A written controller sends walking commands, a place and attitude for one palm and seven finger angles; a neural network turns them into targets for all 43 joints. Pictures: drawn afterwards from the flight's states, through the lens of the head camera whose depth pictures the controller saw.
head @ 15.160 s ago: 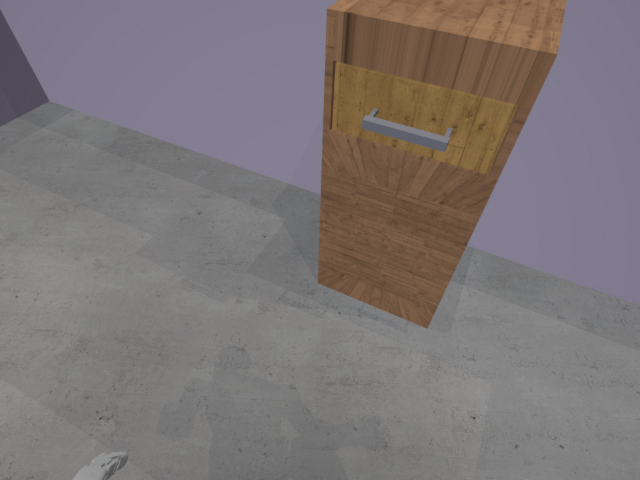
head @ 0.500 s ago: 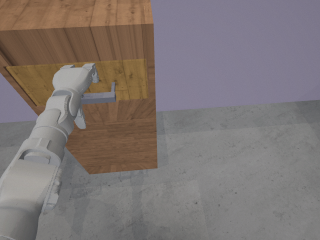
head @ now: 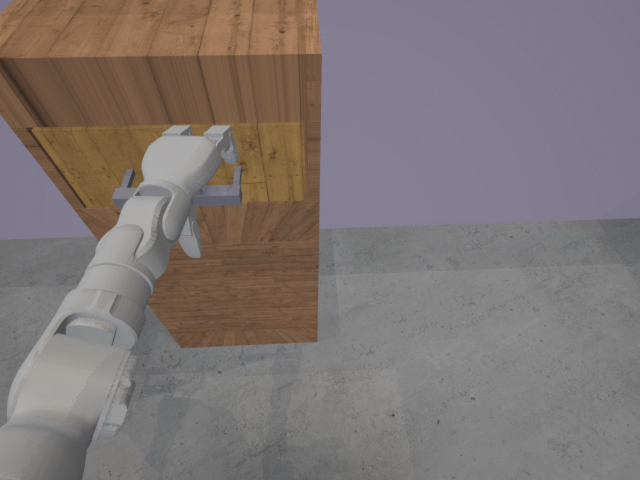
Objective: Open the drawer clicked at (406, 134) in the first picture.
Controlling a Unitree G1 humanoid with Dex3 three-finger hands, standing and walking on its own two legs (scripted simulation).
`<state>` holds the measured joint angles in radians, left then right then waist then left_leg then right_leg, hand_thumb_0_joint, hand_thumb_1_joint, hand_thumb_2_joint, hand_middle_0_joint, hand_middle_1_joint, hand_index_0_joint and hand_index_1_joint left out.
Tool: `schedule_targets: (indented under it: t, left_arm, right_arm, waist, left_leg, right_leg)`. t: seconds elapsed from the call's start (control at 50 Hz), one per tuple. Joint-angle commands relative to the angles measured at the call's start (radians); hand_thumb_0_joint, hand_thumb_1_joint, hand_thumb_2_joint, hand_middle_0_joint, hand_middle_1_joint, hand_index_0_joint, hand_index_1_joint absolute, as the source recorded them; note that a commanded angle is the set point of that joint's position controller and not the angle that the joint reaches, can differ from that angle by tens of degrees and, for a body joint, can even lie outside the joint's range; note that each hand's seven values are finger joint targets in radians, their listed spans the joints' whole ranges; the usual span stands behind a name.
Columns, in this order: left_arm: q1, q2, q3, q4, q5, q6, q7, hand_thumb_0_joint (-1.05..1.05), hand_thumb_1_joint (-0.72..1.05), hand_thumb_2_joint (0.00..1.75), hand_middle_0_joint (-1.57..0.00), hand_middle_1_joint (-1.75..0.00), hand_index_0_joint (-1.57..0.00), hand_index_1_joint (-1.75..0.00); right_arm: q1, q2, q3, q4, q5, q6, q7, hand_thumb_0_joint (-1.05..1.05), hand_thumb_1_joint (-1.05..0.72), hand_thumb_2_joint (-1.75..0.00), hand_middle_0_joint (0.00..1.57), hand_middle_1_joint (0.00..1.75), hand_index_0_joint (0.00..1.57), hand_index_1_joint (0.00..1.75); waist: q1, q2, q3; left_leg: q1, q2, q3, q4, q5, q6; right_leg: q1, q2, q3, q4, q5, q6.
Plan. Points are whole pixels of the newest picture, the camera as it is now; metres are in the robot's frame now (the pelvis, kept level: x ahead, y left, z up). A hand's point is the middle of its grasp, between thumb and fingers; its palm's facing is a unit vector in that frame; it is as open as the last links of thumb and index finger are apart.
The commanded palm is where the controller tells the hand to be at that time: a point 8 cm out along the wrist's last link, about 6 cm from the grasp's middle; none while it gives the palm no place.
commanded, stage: move the hooked fingers above the handle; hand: left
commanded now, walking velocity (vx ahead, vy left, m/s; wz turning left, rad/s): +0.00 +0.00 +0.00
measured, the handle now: (181, 185) +0.54 +0.20 +0.02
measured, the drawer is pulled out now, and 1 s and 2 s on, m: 0.00 0.00 0.00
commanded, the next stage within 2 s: lower the fingers behind the handle in 0.40 s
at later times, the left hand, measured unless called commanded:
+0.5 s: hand (209, 174) +0.49 +0.14 +0.09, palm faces +0.08 -0.12 -0.99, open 13.8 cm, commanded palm +0.47 +0.20 +0.14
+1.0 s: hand (157, 209) +0.47 +0.22 +0.05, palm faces -0.12 -0.01 -0.99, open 14.0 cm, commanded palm +0.47 +0.21 +0.11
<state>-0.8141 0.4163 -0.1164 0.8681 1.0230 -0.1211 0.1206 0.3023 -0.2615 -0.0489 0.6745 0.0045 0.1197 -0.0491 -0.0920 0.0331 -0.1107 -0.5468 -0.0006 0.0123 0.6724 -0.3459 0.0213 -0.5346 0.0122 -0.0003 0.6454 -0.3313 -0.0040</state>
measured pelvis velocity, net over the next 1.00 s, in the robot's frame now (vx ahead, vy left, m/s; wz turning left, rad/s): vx -0.01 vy -0.01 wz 0.00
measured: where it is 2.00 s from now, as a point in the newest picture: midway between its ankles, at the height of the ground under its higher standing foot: outside the picture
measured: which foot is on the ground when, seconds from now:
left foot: down 0.00-1.00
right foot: down 0.00-1.00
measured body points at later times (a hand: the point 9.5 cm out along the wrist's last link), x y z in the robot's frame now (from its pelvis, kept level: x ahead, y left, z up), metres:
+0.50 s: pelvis +0.00 +0.00 +0.00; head +0.08 +0.00 +0.44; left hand +0.48 +0.14 +0.15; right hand +0.05 -0.29 -0.13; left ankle -0.02 +0.11 -0.72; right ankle -0.02 -0.12 -0.72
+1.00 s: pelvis -0.01 -0.01 -0.01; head +0.08 -0.01 +0.43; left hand +0.47 +0.22 +0.11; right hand -0.01 -0.30 -0.13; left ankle -0.02 +0.11 -0.72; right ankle -0.02 -0.12 -0.72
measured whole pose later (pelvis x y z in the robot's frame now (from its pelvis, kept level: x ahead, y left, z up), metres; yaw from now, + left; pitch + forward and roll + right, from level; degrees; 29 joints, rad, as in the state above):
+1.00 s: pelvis -0.01 -0.01 -0.01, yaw +0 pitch +16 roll -1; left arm -0.85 0.57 -0.08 0.94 1.03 -0.18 0.10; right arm 0.40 -0.28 -0.06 0.69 0.00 0.09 -0.09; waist -0.09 0.03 -0.08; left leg -0.67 0.01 0.00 0.73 -0.34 0.01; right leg -0.65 0.02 -0.01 0.70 -0.33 -0.01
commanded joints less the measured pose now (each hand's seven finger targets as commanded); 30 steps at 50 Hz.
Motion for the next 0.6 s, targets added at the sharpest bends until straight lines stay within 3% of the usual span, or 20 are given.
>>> schedule_targets:
  t: [0.0, 0.02, 0.06, 0.1, 0.14, 0.18, 0.2, 0.22, 0.26, 0.3, 0.34, 0.38, 0.4, 0.42, 0.44, 0.46, 0.48, 0.5, 0.54, 0.58]
  left_arm:
    - [-0.459, 0.468, 0.269, -0.144, 0.059, 0.060, 0.196, 0.00, -0.50, 0.30, -0.30, -1.20, -0.30, -1.20]
    - [-0.462, 0.478, 0.272, -0.133, 0.072, 0.092, 0.224, 0.00, -0.50, 0.30, -0.30, -1.20, -0.30, -1.20]
    - [-0.459, 0.439, 0.212, -0.068, 0.087, 0.168, 0.247, 0.00, -0.50, 0.30, -0.30, -1.20, -0.30, -1.20]
    - [-0.456, 0.418, 0.180, 0.004, 0.086, 0.231, 0.215, 0.00, -0.50, 0.30, -0.30, -1.20, -0.30, -1.20]
    - [-0.455, 0.348, 0.120, 0.027, 0.046, 0.254, 0.136, 0.00, -0.50, 0.30, -0.30, -1.20, -0.30, -1.20]
    - [-0.498, 0.211, -0.002, -0.051, -0.011, 0.232, 0.041, 0.00, -0.50, 0.30, -0.30, -1.20, -0.30, -1.20]
    - [-0.510, 0.138, -0.060, -0.099, -0.039, 0.205, -0.007, 0.00, -0.50, 0.30, -0.30, -1.20, -0.30, -1.20]
    - [-0.559, 0.063, -0.131, -0.181, -0.061, 0.159, -0.053, 0.00, -0.50, 0.30, -0.30, -1.20, -0.30, -1.20]
    - [-0.565, 0.088, -0.114, -0.245, -0.077, 0.073, -0.101, 0.00, -0.50, 0.30, -0.30, -1.20, -0.30, -1.20]
    - [-0.606, 0.135, -0.076, -0.287, -0.073, -0.008, -0.099, 0.00, -0.50, 0.30, -0.30, -1.20, -0.30, -1.20]
    - [-0.643, 0.204, 0.000, -0.298, -0.057, -0.070, -0.046, 0.00, -0.50, 0.30, -0.30, -1.20, -0.30, -1.20]
    - [-0.632, 0.311, 0.115, -0.239, -0.022, -0.076, 0.046, 0.00, -0.50, 0.30, -0.30, -1.20, -0.30, -1.20]
    - [-0.612, 0.410, 0.212, -0.210, -0.002, -0.064, 0.102, 0.00, -0.50, 0.30, -0.30, -1.20, -0.30, -1.20]
    - [-0.575, 0.519, 0.312, -0.184, 0.013, -0.037, 0.157, 0.00, -0.50, 0.30, -0.30, -1.20, -0.30, -1.20]
    - [-0.550, 0.528, 0.315, -0.167, 0.036, 0.005, 0.208, 0.00, -0.50, 0.30, -0.30, -1.20, -0.30, -1.20]
    - [-0.523, 0.455, 0.252, -0.134, 0.048, 0.058, 0.247, 0.00, -0.50, 0.30, -0.30, -1.20, -0.30, -1.20]
    - [-0.506, 0.455, 0.249, -0.102, 0.059, 0.109, 0.274, 0.00, -0.50, 0.30, -0.30, -1.20, -0.30, -1.20]
    - [-0.479, 0.417, 0.217, -0.051, 0.076, 0.168, 0.293, 0.00, -0.50, 0.30, -0.30, -1.20, -0.30, -1.20]
    - [-0.393, 0.378, 0.180, 0.081, 0.092, 0.283, 0.279, 0.00, -0.50, 0.30, -0.30, -1.20, -0.30, -1.20]
    - [-0.485, 0.396, 0.161, 0.091, 0.081, 0.347, 0.257, 0.00, -0.50, 0.30, -0.30, -1.20, -0.30, -1.20]
  right_arm:
    - [0.043, -0.116, -0.027, -0.085, -0.005, -0.024, -0.006, 0.00, -0.90, -0.90, 0.20, 0.30, 0.20, 0.30]
    - [0.029, -0.119, -0.026, -0.086, -0.008, -0.025, -0.003, 0.00, -0.90, -0.90, 0.20, 0.30, 0.20, 0.30]
    - [0.026, -0.124, -0.024, -0.086, -0.002, -0.027, 0.002, 0.00, -0.90, -0.90, 0.20, 0.30, 0.20, 0.30]
    - [0.051, -0.137, -0.033, -0.077, 0.002, -0.025, 0.002, 0.00, -0.90, -0.90, 0.20, 0.30, 0.20, 0.30]
    - [0.079, -0.150, -0.043, -0.083, 0.011, -0.019, -0.002, 0.00, -0.90, -0.90, 0.20, 0.30, 0.20, 0.30]
    - [0.084, -0.155, -0.057, -0.088, 0.017, -0.016, -0.010, 0.00, -0.90, -0.90, 0.20, 0.30, 0.20, 0.30]
    - [0.084, -0.156, -0.061, -0.088, 0.015, -0.020, -0.016, 0.00, -0.90, -0.90, 0.20, 0.30, 0.20, 0.30]
    - [0.083, -0.153, -0.064, -0.088, 0.012, -0.028, -0.023, 0.00, -0.90, -0.90, 0.20, 0.30, 0.20, 0.30]
    - [0.079, -0.155, -0.059, -0.064, 0.005, -0.037, -0.037, 0.00, -0.90, -0.90, 0.20, 0.30, 0.20, 0.30]
    - [0.090, -0.143, -0.054, -0.046, 0.003, -0.044, -0.044, 0.00, -0.90, -0.90, 0.20, 0.30, 0.20, 0.30]
    - [0.109, -0.134, -0.055, -0.032, -0.002, -0.049, -0.040, 0.00, -0.90, -0.90, 0.20, 0.30, 0.20, 0.30]
    - [0.119, -0.126, -0.047, -0.031, -0.002, -0.049, -0.029, 0.00, -0.90, -0.90, 0.20, 0.30, 0.20, 0.30]
    - [0.117, -0.127, -0.044, -0.030, -0.003, -0.049, -0.023, 0.00, -0.90, -0.90, 0.20, 0.30, 0.20, 0.30]
    - [0.108, -0.133, -0.038, -0.037, -0.009, -0.046, -0.020, 0.00, -0.90, -0.90, 0.20, 0.30, 0.20, 0.30]
    - [0.082, -0.118, -0.026, -0.051, -0.012, -0.043, -0.014, 0.00, -0.90, -0.90, 0.20, 0.30, 0.20, 0.30]
    - [0.057, -0.106, -0.018, -0.063, -0.009, -0.042, -0.009, 0.00, -0.90, -0.90, 0.20, 0.30, 0.20, 0.30]
    - [0.048, -0.114, -0.019, -0.062, -0.010, -0.042, -0.002, 0.00, -0.90, -0.90, 0.20, 0.30, 0.20, 0.30]
    - [0.044, -0.120, -0.022, -0.060, -0.015, -0.039, 0.007, 0.00, -0.90, -0.90, 0.20, 0.30, 0.20, 0.30]
    - [0.055, -0.133, -0.024, -0.057, -0.007, -0.023, 0.019, 0.00, -0.90, -0.90, 0.20, 0.30, 0.20, 0.30]
    - [0.049, -0.145, -0.021, -0.057, 0.005, -0.003, 0.015, 0.00, -0.90, -0.90, 0.20, 0.30, 0.20, 0.30]
  waist:
    - [0.082, 0.058, -0.344]
    - [0.085, 0.046, -0.370]
    - [0.068, 0.036, -0.382]
    - [0.043, -0.014, -0.429]
    - [0.010, -0.068, -0.482]
    - [-0.039, -0.089, -0.472]
    - [-0.058, -0.100, -0.447]
    - [-0.092, -0.102, -0.425]
    - [-0.084, -0.048, -0.366]
    - [-0.078, 0.008, -0.325]
    - [-0.057, 0.038, -0.329]
    - [-0.018, 0.068, -0.335]
    - [0.009, 0.066, -0.349]
    - [0.054, 0.066, -0.388]
    - [0.072, 0.100, -0.415]
    - [0.073, 0.094, -0.410]
    - [0.079, 0.093, -0.419]
    - [0.077, 0.087, -0.441]
    - [0.075, 0.011, -0.469]
    - [0.047, -0.070, -0.450]
  left_leg:
    - [0.104, -0.030, 0.008, -0.045, 0.399, 0.006]
    - [0.101, -0.030, 0.019, -0.042, 0.413, 0.005]
    - [0.090, -0.026, 0.037, -0.048, 0.376, 0.001]
    - [0.108, -0.020, 0.048, -0.052, 0.376, 0.007]
    - [0.161, -0.016, 0.053, -0.050, 0.403, 0.020]
    - [0.230, -0.016, 0.042, -0.049, 0.418, 0.032]
    - [0.258, -0.019, 0.032, -0.047, 0.415, 0.039]
    - [0.297, -0.017, 0.017, -0.044, 0.438, 0.044]
    - [0.323, -0.025, -0.002, -0.040, 0.418, 0.048]
    - [0.321, -0.031, -0.020, -0.031, 0.401, 0.043]
    - [0.309, -0.028, -0.030, -0.016, 0.404, 0.032]
    - [0.241, -0.031, -0.030, -0.008, 0.397, 0.017]
    - [0.193, -0.031, -0.031, -0.009, 0.406, 0.011]
    - [0.138, -0.038, -0.024, -0.009, 0.418, 0.007]
    - [0.106, -0.043, -0.013, -0.009, 0.429, 0.001]
    - [0.089, -0.042, 0.004, -0.010, 0.440, -0.004]
    - [0.084, -0.036, 0.020, -0.009, 0.455, -0.008]
    - [0.089, -0.030, 0.034, -0.008, 0.472, -0.010]
    - [0.067, -0.022, 0.052, -0.018, 0.474, -0.011]
    - [0.058, -0.017, 0.062, -0.044, 0.400, -0.002]
  right_leg:
    - [0.163, 0.033, -0.022, -0.010, 0.332, -0.045]
    - [0.190, 0.031, -0.021, -0.010, 0.352, -0.044]
    - [0.192, 0.028, -0.023, -0.016, 0.346, -0.036]
    - [0.220, 0.026, -0.016, -0.030, 0.376, -0.024]
    - [0.253, 0.023, -0.010, -0.050, 0.431, -0.012]
    - [0.234, 0.022, -0.007, -0.078, 0.457, -0.003]
    - [0.212, 0.024, -0.006, -0.094, 0.452, 0.000]
    - [0.177, 0.023, -0.006, -0.104, 0.446, 0.002]
    - [0.115, 0.026, -0.004, -0.105, 0.396, -0.002]
    - [0.063, 0.026, -0.003, -0.094, 0.350, -0.014]
    - [0.029, 0.031, -0.007, -0.072, 0.312, -0.025]
    - [0.030, 0.034, -0.015, -0.039, 0.291, -0.037]
    - [0.051, 0.036, -0.023, -0.016, 0.299, -0.043]
    - [0.107, 0.035, -0.019, 0.001, 0.323, -0.046]
    - [0.139, 0.031, -0.023, 0.020, 0.347, -0.046]
    - [0.149, 0.031, -0.034, 0.027, 0.365, -0.047]
    - [0.154, 0.030, -0.038, 0.031, 0.385, -0.046]
    - [0.158, 0.032, -0.041, 0.034, 0.404, -0.043]
    - [0.212, 0.030, -0.038, 0.024, 0.446, -0.032]
    - [0.231, 0.028, -0.026, -0.012, 0.411, -0.018]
